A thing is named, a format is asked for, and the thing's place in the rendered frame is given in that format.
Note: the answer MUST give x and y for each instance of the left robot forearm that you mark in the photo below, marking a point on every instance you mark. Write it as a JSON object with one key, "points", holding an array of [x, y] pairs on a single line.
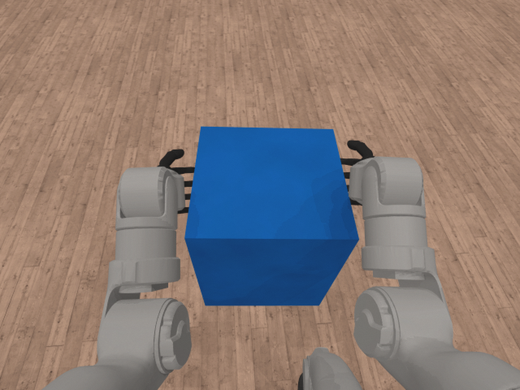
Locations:
{"points": [[147, 205]]}

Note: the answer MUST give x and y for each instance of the robot right shin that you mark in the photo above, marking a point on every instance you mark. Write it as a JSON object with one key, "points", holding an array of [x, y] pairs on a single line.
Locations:
{"points": [[321, 349]]}

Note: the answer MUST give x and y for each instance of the robot right hand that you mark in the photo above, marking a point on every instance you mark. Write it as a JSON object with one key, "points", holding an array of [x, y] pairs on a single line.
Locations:
{"points": [[364, 151]]}

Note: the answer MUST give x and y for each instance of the robot left hand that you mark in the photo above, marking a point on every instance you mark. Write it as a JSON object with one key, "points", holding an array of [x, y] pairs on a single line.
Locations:
{"points": [[167, 160]]}

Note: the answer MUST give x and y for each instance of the robot left upper arm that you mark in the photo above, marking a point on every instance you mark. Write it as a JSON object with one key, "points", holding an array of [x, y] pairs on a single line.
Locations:
{"points": [[141, 342]]}

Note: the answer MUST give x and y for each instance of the right robot forearm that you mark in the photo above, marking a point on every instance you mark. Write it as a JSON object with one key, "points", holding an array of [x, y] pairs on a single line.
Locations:
{"points": [[391, 192]]}

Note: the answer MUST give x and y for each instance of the carton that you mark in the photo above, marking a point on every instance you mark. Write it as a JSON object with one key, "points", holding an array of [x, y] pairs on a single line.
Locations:
{"points": [[270, 221]]}

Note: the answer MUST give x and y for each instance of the right robot thigh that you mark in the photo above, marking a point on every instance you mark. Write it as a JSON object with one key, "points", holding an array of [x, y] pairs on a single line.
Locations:
{"points": [[327, 371]]}

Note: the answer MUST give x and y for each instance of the robot right upper arm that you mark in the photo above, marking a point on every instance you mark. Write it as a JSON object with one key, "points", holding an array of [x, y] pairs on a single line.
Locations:
{"points": [[409, 332]]}

